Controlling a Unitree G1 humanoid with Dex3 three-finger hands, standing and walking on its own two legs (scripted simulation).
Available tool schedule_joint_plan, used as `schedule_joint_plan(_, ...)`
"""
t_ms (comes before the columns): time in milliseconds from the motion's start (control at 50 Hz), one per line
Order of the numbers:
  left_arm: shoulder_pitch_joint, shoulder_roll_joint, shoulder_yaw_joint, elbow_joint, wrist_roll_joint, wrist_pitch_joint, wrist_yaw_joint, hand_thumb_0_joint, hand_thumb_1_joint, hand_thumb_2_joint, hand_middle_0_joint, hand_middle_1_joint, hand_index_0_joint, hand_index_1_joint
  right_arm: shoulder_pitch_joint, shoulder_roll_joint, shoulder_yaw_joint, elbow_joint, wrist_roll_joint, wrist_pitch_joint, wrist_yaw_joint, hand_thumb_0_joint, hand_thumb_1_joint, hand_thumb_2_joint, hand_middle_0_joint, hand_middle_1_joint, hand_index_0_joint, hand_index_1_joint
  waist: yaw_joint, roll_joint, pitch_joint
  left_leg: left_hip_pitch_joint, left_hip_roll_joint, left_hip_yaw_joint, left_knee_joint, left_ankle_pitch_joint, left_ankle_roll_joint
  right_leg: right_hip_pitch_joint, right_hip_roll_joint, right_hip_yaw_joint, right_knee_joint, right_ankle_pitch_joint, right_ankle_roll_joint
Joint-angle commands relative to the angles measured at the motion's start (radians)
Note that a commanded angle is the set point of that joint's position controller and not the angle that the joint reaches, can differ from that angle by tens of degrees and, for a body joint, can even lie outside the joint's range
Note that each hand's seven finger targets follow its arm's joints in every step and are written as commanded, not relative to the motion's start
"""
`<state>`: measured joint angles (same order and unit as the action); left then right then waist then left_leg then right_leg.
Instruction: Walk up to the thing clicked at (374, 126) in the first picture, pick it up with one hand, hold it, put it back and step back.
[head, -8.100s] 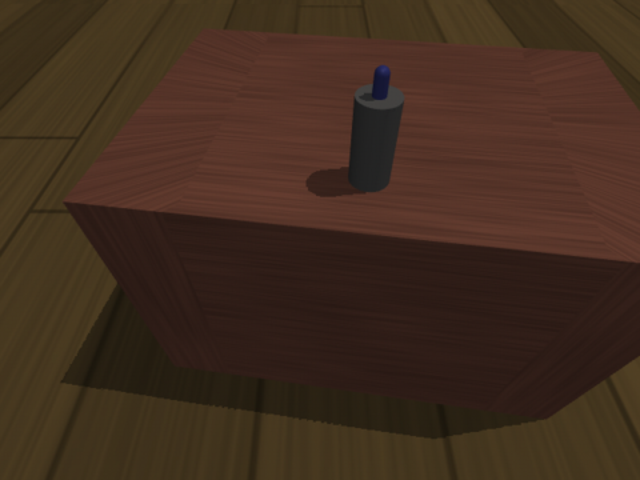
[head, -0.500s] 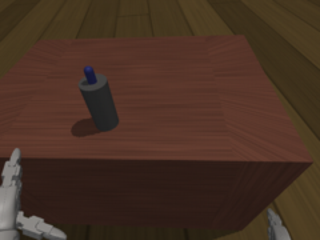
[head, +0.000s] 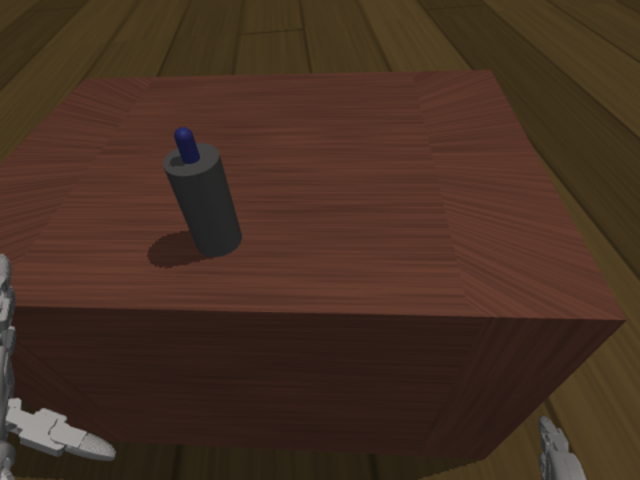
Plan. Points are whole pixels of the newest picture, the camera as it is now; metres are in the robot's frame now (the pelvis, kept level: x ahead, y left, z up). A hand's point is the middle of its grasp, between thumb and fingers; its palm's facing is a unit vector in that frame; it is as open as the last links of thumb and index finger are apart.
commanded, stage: rise first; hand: left
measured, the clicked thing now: (202, 191) +0.51 +0.22 +0.08
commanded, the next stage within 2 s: go down in 0.14 s
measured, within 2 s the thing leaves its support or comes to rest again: neither
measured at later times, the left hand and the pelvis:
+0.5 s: hand (37, 350) +0.21 +0.29 +0.14, palm faces +0.42 -0.82 -0.39, open 17.6 cm; pelvis +0.00 +0.00 -0.01, yaw +1 degrees
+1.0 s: hand (30, 269) +0.30 +0.35 +0.15, palm faces +0.22 -0.96 -0.15, open 17.4 cm; pelvis +0.00 +0.02 -0.01, yaw -1 degrees
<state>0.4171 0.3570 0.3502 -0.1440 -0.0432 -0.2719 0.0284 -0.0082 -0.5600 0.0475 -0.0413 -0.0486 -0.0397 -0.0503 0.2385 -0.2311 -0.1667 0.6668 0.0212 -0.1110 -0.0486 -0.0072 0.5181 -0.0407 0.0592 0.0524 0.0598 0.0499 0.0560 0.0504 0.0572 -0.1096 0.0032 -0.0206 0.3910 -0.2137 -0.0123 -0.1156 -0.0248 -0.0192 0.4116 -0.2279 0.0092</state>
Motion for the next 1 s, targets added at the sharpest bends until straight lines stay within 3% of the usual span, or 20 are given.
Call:
schedule_joint_plan(0,-0.084,0.216,0.132,-0.212,-0.016,-0.071,0.022,0.0,-0.578,0.072,-0.034,-0.04,-0.019,-0.057,-0.066,-0.127,-0.039,-0.13,0.004,-0.055,-0.005,0.0,0.542,-0.044,0.052,0.051,0.051,0.051,0.004,-0.002,-0.07,-0.008,-0.022,0.048,-0.056,0.112,0.024,-0.01,0.012,-0.031,-0.079,0.104,-0.013)
schedule_joint_plan(40,-0.086,0.222,0.14,-0.223,-0.017,-0.073,0.023,0.0,-0.589,0.073,-0.038,-0.041,-0.023,-0.059,-0.092,-0.155,-0.054,-0.163,0.003,-0.062,-0.009,0.0,0.53,-0.047,0.053,0.051,0.051,0.051,0.005,-0.033,-0.098,0.005,-0.021,0.044,-0.055,0.124,0.027,0.005,0.011,-0.033,-0.078,0.116,-0.01)
schedule_joint_plan(80,-0.086,0.212,0.132,-0.228,-0.015,-0.081,0.022,0.0,-0.599,0.084,-0.038,-0.042,-0.019,-0.063,-0.088,-0.122,-0.029,-0.167,0.006,-0.062,-0.004,0.0,0.529,-0.05,0.053,0.051,0.051,0.051,0.009,-0.032,-0.082,-0.005,-0.02,0.043,-0.058,0.122,0.027,0.009,0.013,-0.035,-0.078,0.114,-0.012)
schedule_joint_plan(120,-0.085,0.222,0.142,-0.222,-0.017,-0.08,0.022,0.0,-0.607,0.084,-0.044,-0.047,-0.026,-0.066,-0.06,-0.169,-0.072,-0.148,0.004,-0.062,-0.008,0.0,0.518,-0.054,0.053,0.051,0.051,0.051,-0.002,-0.003,-0.081,-0.002,-0.015,0.042,-0.067,0.112,0.022,0.005,0.019,-0.037,-0.072,0.111,-0.015)
schedule_joint_plan(180,-0.075,0.21,0.138,-0.242,-0.018,-0.087,0.021,0.0,-0.603,0.085,-0.04,-0.039,-0.019,-0.061,-0.073,-0.089,-0.014,-0.123,0.009,-0.064,0.002,0.0,0.526,-0.053,0.053,0.051,0.051,0.051,0.025,0.005,-0.064,-0.022,-0.02,0.041,-0.068,0.104,0.023,0.008,0.015,-0.04,-0.075,0.094,-0.016)
schedule_joint_plan(220,-0.087,0.229,0.156,-0.246,-0.02,-0.09,0.025,0.0,-0.607,0.093,-0.039,-0.041,-0.017,-0.064,-0.098,-0.162,-0.066,-0.163,0.007,-0.069,-0.004,0.0,0.527,-0.054,0.053,0.051,0.051,0.051,0.009,-0.009,-0.083,-0.01,-0.017,0.039,-0.064,0.113,0.022,0.007,0.018,-0.04,-0.072,0.102,-0.016)
schedule_joint_plan(240,-0.085,0.213,0.142,-0.256,-0.017,-0.092,0.022,0.0,-0.582,0.043,-0.051,-0.075,-0.057,-0.072,-0.08,-0.134,-0.041,-0.162,0.006,-0.07,-0.001,0.0,0.508,-0.049,0.052,0.051,0.051,0.051,0.012,-0.013,-0.087,-0.007,-0.015,0.038,-0.063,0.118,0.022,0.016,0.02,-0.042,-0.067,0.11,-0.015)
schedule_joint_plan(260,-0.065,0.108,0.098,-0.209,-0.023,-0.122,-0.01,0.0,-0.61,0.035,-0.063,-0.056,-0.063,-0.059,-0.098,-0.087,-0.011,-0.13,-0.005,-0.063,0.015,0.0,0.506,-0.05,0.052,0.05,0.051,0.05,0.001,-0.065,-0.112,-0.043,-0.017,0.036,-0.004,0.134,0.018,-0.016,0.02,-0.036,-0.035,0.114,-0.009)
schedule_joint_plan(280,-0.068,0.168,0.158,-0.191,-0.033,-0.135,-0.02,0.0,-0.611,0.035,-0.068,-0.069,-0.069,-0.072,-0.116,-0.122,-0.037,-0.164,-0.006,-0.062,0.014,0.0,0.504,-0.051,0.052,0.05,0.05,0.05,0.002,-0.061,-0.135,-0.039,-0.022,0.039,0.007,0.147,0.019,-0.006,0.015,-0.032,-0.03,0.13,-0.005)
schedule_joint_plan(320,-0.151,0.234,0.201,-0.203,-0.037,-0.15,-0.026,0.0,-0.611,0.037,-0.066,-0.07,-0.07,-0.069,-0.082,-0.163,-0.066,-0.169,-0.01,-0.056,0.008,0.0,0.509,-0.05,0.052,0.05,0.051,0.05,-0.011,-0.043,-0.153,-0.036,-0.025,0.039,0.017,0.133,0.018,-0.015,0.012,-0.027,-0.026,0.122,-0.005)
schedule_joint_plan(400,-0.226,0.23,0.208,-0.129,-0.065,-0.144,-0.049,0.0,-0.583,0.046,-0.058,-0.054,-0.059,-0.057,-0.093,-0.127,-0.039,-0.153,-0.004,-0.038,0.005,0.0,0.522,-0.048,0.052,0.049,0.05,0.049,-0.023,-0.03,-0.108,-0.071,-0.026,0.035,0.017,0.081,0.016,-0.06,0.012,-0.028,-0.017,0.08,-0.004)
schedule_joint_plan(420,-0.237,0.261,0.229,-0.097,-0.071,-0.133,-0.055,0.0,-0.595,0.034,-0.062,-0.053,-0.065,-0.053,-0.086,-0.154,-0.056,-0.179,-0.003,-0.042,-0.001,0.0,0.523,-0.046,0.052,0.049,0.05,0.049,-0.03,-0.043,-0.12,-0.076,-0.027,0.033,0.022,0.081,0.019,-0.055,0.009,-0.026,-0.015,0.085,-0.002)
schedule_joint_plan(440,-0.286,0.256,0.207,-0.085,-0.076,-0.123,-0.069,0.0,-0.578,0.043,-0.058,-0.051,-0.06,-0.052,-0.079,-0.154,-0.052,-0.175,-0.001,-0.043,-0.005,0.0,0.522,-0.048,0.052,0.049,0.05,0.049,-0.041,-0.034,-0.132,-0.068,-0.028,0.034,0.022,0.084,0.02,-0.062,0.008,-0.024,-0.013,0.094,-0.003)
schedule_joint_plan(480,-0.384,0.301,0.223,-0.059,-0.092,-0.108,-0.103,0.0,-0.562,0.047,-0.057,-0.042,-0.057,-0.045,-0.095,-0.119,-0.012,-0.165,0.006,-0.04,-0.012,0.0,0.527,-0.047,0.051,0.049,0.05,0.049,-0.042,-0.007,-0.107,-0.086,-0.029,0.033,0.019,0.045,0.022,-0.083,0.007,-0.022,-0.016,0.062,-0.002)
schedule_joint_plan(560,-0.521,0.361,0.236,0.052,-0.14,-0.063,-0.19,0.0,-0.544,0.052,-0.051,-0.037,-0.051,-0.039,-0.118,-0.127,0.001,-0.154,0.015,-0.052,-0.034,0.0,0.533,-0.047,0.051,0.049,0.05,0.049,-0.053,0.012,-0.114,-0.1,-0.034,0.033,0.013,-0.001,0.027,-0.098,0.001,-0.016,-0.025,0.026,-0.005)
schedule_joint_plan(700,-0.703,0.467,0.292,0.277,-0.214,0.03,-0.343,0.0,-0.513,0.065,-0.045,-0.03,-0.042,-0.035,-0.122,-0.116,0.071,-0.164,0.022,-0.068,-0.057,0.0,0.53,-0.051,0.051,0.05,0.05,0.05,-0.041,0.033,-0.266,-0.066,-0.023,0.018,0.037,0.184,0.024,-0.029,0.009,-0.024,0.01,0.192,-0.015)
schedule_joint_plan(820,-0.808,0.526,0.308,0.4,-0.227,0.091,-0.428,0.0,-0.485,0.067,-0.039,-0.016,-0.034,-0.023,-0.11,-0.161,0.059,-0.171,0.014,-0.088,-0.064,0.0,0.53,-0.052,0.051,0.05,0.05,0.05,-0.037,0.057,-0.29,-0.059,-0.006,0.007,0.029,0.22,0.012,-0.042,0.023,-0.032,0.019,0.192,-0.024)
schedule_joint_plan(900,-0.841,0.534,0.311,0.428,-0.222,0.1,-0.449,0.0,-0.52,0.072,-0.039,-0.021,-0.035,-0.028,-0.089,-0.169,0.049,-0.18,0.008,-0.1,-0.063,0.0,0.533,-0.051,0.051,0.05,0.05,0.05,-0.034,0.056,-0.286,-0.054,0.005,0.002,0.023,0.22,0.007,-0.065,0.031,-0.035,0.022,0.181,-0.025)
schedule_joint_plan(940,-0.865,0.522,0.297,0.435,-0.219,0.107,-0.454,0.0,-0.509,0.083,-0.039,-0.024,-0.034,-0.032,-0.078,-0.136,0.081,-0.17,0.006,-0.104,-0.058,0.0,0.541,-0.049,0.051,0.05,0.05,0.05,-0.028,0.059,-0.281,-0.062,0.007,0.0,0.026,0.229,0.006,-0.074,0.03,-0.034,0.021,0.184,-0.025)
schedule_joint_plan(980,-0.882,0.538,0.308,0.442,-0.218,0.103,-0.455,0.0,-0.522,0.088,-0.035,-0.029,-0.032,-0.037,-0.11,-0.163,0.059,-0.183,0.002,-0.116,-0.061,0.0,0.543,-0.049,0.05,0.05,0.05,0.05,-0.027,0.049,-0.267,-0.073,0.006,0.001,0.02,0.175,0.008,-0.087,0.031,-0.033,0.017,0.148,-0.023)
